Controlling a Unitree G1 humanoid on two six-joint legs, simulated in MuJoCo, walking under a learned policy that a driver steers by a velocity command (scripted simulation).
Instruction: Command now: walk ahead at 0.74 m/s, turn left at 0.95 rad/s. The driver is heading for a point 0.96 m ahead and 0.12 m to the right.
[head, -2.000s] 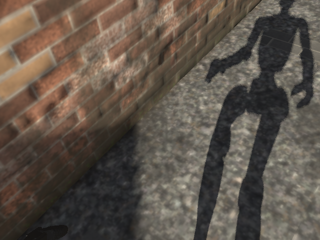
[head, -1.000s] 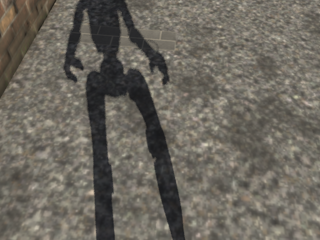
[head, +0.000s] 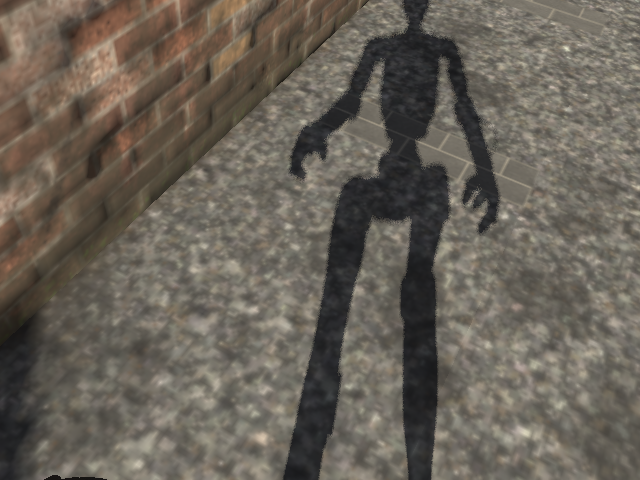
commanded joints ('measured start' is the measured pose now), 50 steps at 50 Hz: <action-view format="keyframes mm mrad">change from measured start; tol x32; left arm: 1 -191 56 -8 -116 -13 -2 -5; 8 477 334 62 -5 19 -56 67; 44 -159 -11 -77 -50 -21 -20 -66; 50 479 139 -4 141 -14 -36 0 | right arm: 1 -4 -207 -63 -55 -6 -12 4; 23 -574 -58 51 -189 -42 -32 86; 28 71 -245 -33 6 -72 -32 -16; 50 -184 -239 -35 86 6 -86 -55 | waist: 1 -31 216 115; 6 150 188 52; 9 178 -392 -167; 23 101 -32 185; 28 -229 -41 -206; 43 76 79 188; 50 397 163 -143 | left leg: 1 -92 130 -235 -167 -193 163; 6 -259 130 -306 7 -13 113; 10 -723 -12 66 985 -94 44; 20 -745 25 99 659 186 3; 26 -23 -77 315 285 97 59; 30 476 471 -572 -95 -597 102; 44 40 192 502 -352 734 -66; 48 197 260 478 147 1403 -88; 50 -71 222 421 787 1134 -54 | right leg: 1 -7 35 -47 -113 -15 29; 7 798 -34 45 -281 -195 -64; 9 895 -408 832 -654 -883 -125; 14 608 -218 211 -599 -314 -145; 22 505 -161 -43 -746 290 -215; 26 510 -193 -73 -442 1093 -235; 28 182 -75 -78 163 553 -202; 29 -51 38 -3 528 -343 -206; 41 -94 -86 -96 121 250 -195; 50 738 134 -110 -178 62 -358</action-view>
